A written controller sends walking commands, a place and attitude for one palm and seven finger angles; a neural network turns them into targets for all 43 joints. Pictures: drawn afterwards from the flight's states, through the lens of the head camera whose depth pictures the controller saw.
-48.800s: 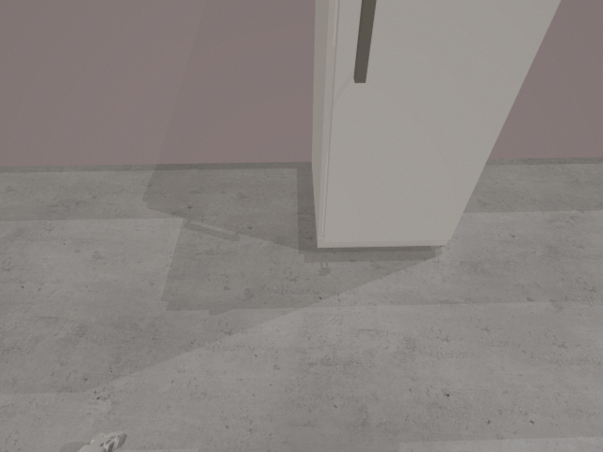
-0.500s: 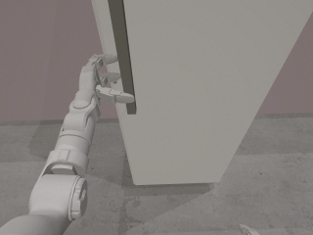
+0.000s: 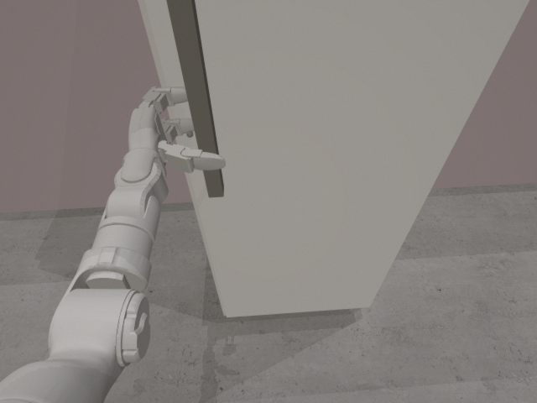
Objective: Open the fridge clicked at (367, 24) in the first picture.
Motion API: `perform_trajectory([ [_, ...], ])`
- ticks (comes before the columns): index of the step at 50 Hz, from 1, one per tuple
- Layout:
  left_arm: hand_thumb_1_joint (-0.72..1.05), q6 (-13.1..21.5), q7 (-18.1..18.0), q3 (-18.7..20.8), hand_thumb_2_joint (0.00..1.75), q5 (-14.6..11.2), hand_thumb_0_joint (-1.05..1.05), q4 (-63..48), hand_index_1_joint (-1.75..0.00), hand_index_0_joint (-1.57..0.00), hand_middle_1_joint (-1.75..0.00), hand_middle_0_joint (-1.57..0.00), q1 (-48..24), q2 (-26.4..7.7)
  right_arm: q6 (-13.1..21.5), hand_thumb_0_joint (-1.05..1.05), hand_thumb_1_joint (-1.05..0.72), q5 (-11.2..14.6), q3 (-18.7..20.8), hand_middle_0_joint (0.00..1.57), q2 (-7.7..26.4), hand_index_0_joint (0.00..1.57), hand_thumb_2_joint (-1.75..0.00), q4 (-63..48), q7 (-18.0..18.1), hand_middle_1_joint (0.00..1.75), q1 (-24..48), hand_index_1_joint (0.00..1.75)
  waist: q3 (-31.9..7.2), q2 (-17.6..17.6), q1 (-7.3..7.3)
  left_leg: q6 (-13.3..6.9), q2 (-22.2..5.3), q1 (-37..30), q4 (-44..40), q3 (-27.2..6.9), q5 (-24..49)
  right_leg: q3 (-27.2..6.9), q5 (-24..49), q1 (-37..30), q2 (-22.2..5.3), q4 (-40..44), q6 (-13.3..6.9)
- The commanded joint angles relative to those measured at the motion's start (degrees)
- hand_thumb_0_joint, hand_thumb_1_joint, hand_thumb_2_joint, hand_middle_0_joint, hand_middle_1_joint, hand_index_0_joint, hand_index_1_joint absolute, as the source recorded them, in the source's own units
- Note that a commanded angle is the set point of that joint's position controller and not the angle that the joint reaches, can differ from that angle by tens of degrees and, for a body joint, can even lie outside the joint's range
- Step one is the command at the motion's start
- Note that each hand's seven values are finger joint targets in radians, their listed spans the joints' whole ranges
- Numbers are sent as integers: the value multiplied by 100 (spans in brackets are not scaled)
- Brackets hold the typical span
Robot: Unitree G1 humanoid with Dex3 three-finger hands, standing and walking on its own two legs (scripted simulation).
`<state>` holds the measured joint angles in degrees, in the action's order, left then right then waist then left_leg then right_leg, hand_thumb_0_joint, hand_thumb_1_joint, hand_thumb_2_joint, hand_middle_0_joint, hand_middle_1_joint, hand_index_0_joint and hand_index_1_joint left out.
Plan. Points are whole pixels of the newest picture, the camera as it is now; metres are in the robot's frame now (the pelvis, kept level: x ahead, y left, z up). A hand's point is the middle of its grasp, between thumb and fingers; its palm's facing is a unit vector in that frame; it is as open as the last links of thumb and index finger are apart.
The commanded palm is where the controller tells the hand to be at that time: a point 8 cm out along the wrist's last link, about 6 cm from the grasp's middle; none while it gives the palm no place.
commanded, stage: slide the fingers in behind the handle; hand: left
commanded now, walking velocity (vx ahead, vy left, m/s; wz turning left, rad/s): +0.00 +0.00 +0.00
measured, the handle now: (197, 70) +0.50 +0.11 +0.26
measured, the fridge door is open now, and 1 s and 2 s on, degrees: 0 0 0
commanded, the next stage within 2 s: move the hooked fingers beside the handle in 0.90 s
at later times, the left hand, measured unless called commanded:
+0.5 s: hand (203, 139) +0.44 +0.10 +0.18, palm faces +0.08 -1.00 +0.04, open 14.0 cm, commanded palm +0.41 +0.16 +0.18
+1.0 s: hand (208, 145) +0.43 +0.09 +0.18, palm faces +0.10 -1.00 +0.01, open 14.2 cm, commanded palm +0.40 +0.14 +0.18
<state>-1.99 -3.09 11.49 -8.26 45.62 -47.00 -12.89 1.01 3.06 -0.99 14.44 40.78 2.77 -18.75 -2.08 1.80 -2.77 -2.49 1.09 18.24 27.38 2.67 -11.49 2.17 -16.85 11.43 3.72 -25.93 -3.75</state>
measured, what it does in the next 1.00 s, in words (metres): stands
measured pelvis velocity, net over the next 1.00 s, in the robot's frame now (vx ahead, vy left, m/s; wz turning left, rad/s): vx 0.00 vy -0.01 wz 0.01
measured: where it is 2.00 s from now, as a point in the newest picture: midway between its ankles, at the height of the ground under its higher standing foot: outside the picture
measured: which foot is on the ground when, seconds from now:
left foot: down 0.00-1.00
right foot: down 0.00-1.00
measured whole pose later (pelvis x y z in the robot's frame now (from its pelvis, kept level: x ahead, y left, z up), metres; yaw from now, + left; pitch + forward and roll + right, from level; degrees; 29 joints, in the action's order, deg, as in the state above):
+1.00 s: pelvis +0.00 -0.01 +0.00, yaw +1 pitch +0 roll +0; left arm -6.6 -8.1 6.0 -8.4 35.5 -41.3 -7.6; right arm 0.2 2.9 -1.2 13.7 39.8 3.0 -15.2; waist -1.6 2.1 -1.4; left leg -2.0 1.3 15.4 25.8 2.0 -10.8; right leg 2.7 -16.5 8.6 3.7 -24.6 -4.1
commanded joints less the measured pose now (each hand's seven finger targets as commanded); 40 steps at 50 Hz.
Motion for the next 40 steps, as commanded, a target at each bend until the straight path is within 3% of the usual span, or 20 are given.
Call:
perform_trajectory([
  [1,-50,370,47,49,30,1,0,-1256,-120,-30,-120,-30,-2825,-946,245,0,-90,-1,240,20,728,20,-90,-690,51,30,192,30,-1679,-368,5,-106,-126,-1452,-41,-367,1175,-255,1932,320,-203,368,262],
  [5,-50,398,62,234,30,-36,0,-1477,-120,-30,-120,-30,-2569,-1133,232,0,-90,2,243,20,728,20,-90,-771,52,30,241,30,-1851,-274,135,-109,-119,-1450,-36,-321,1276,-279,2094,97,-218,343,255],
  [6,-50,420,74,28,30,-46,0,-1621,-120,-30,-120,-30,-2722,-908,239,0,-90,7,222,20,699,20,-90,-787,45,30,279,30,-1828,-289,68,-105,-114,-1507,-48,-346,1295,-257,2117,138,-208,325,249],
  [8,-50,419,57,19,30,-28,0,-1764,-120,-30,-120,-30,-2562,-859,259,0,-90,14,229,20,672,20,-90,-821,28,30,334,30,-1828,-183,112,-105,-127,-1588,-19,-327,1353,-268,2138,194,-198,333,249],
  [11,-50,354,36,-188,30,-48,0,-1868,-120,-30,-120,-30,-2546,-621,252,0,-90,34,226,20,666,20,-90,-839,32,30,415,30,-1627,-234,50,-102,-148,-1628,-41,-366,1266,-237,1965,330,-184,382,252],
  [13,-50,271,5,-179,30,-67,0,-1967,-120,-30,-120,-30,-2525,-588,250,0,-90,26,228,20,660,20,-90,-837,36,30,439,30,-1720,-267,79,-95,-142,-1670,-47,-365,1283,-245,1991,283,-186,390,251],
  [15,-50,187,-26,-322,30,-83,0,-1895,-120,-30,-120,-30,-2595,-481,217,0,-90,38,215,20,671,20,-90,-821,67,30,477,30,-1512,-415,-4,-105,-147,-1581,-69,-360,1139,-234,1866,310,-203,449,283],
  [20,-50,102,-225,-88,30,-30,0,-1774,-120,-30,-120,-30,-2899,-737,171,0,-90,-14,172,20,654,20,-90,-737,103,30,476,30,-1532,-503,28,-106,-119,-1454,-116,-386,1012,-266,1775,221,-238,476,289],
  [22,-50,151,-268,-53,30,-7,0,-1869,-120,-30,-120,-30,-2901,-704,183,0,-90,-38,167,20,617,20,-90,-761,88,30,513,30,-1766,-404,81,-91,-103,-1528,-102,-381,1143,-281,1949,126,-240,405,267],
  [24,-50,191,-269,-3,30,8,0,-1862,-120,-30,-120,-30,-2679,-703,182,0,-90,-48,170,20,599,20,-90,-773,72,30,506,30,-1901,-325,145,-81,-93,-1566,-67,-339,1354,-297,2239,-6,-245,354,256],
  [25,-50,225,-283,129,30,0,0,-1899,-120,-30,-120,-30,-2428,-832,160,0,-90,-60,184,20,628,20,-90,-816,70,30,459,30,-1999,-458,217,-98,-85,-1519,-56,-323,1473,-286,2395,-179,-251,334,272],
  [27,-50,209,-229,-66,30,20,0,-2005,-120,-30,-120,-30,-2309,-604,149,0,-90,-38,180,20,593,20,-90,-870,44,30,537,30,-1995,-282,218,-77,-81,-1563,-59,-297,1580,-289,2571,-187,-249,292,256],
  [28,-50,165,-191,-261,30,24,0,-1948,-120,-30,-120,-30,-2265,-383,150,0,-90,-28,180,20,575,20,-90,-874,29,30,555,30,-1819,-329,140,-86,-80,-1550,-46,-279,1502,-281,2534,-66,-245,333,283],
  [31,-50,5,-138,-192,30,-16,0,-1886,-120,-30,-120,-30,-1936,-437,91,0,-90,-5,197,20,629,20,-90,-913,33,30,553,30,-1608,-534,177,-98,-98,-1432,-86,-275,1444,-252,2513,-88,-239,377,298],
  [33,-50,-80,-130,-317,30,-56,0,-2035,-120,-30,-120,-30,-2327,-329,76,0,-90,5,186,20,612,20,-90,-901,46,30,590,30,-1442,-555,84,-104,-87,-1412,-99,-282,1279,-281,2385,24,-244,445,319],
  [35,-50,-39,-157,-399,30,-97,0,-2431,-120,-30,-120,-30,-2381,-210,95,0,-90,3,217,20,600,20,-90,-953,58,30,608,30,-1632,-488,105,-114,-99,-1595,-81,-287,1482,-256,2475,-61,-237,431,308],
  [36,-50,-22,-200,-206,30,-105,0,-2530,-120,-30,-120,-30,-2324,-405,102,0,-90,5,214,20,602,20,-90,-938,61,30,655,30,-1775,-419,188,-99,-101,-1643,-88,-315,1496,-277,2462,-96,-231,410,285],
  [37,-50,35,-223,-366,30,-78,0,-2797,-120,-30,-120,-30,-2572,-283,120,0,-90,-7,201,20,572,20,-90,-932,60,30,692,30,-1826,-175,122,-96,-92,-1764,-67,-310,1585,-290,2506,-50,-235,397,268],
  [39,-50,76,-271,-514,30,-59,0,-2804,-120,-30,-120,-30,-2603,-98,161,0,-90,-16,196,20,538,20,-90,-872,50,30,675,30,-1803,-246,82,-83,-105,-1823,-61,-340,1539,-274,2381,53,-220,415,271],
  [40,-50,85,-322,-394,30,-36,0,-2707,-120,-30,-120,-30,-2455,-258,140,0,-90,-30,207,20,573,20,-90,-849,68,30,629,30,-1772,-379,107,-88,-125,-1778,-76,-350,1520,-244,2290,-9,-219,432,274],
])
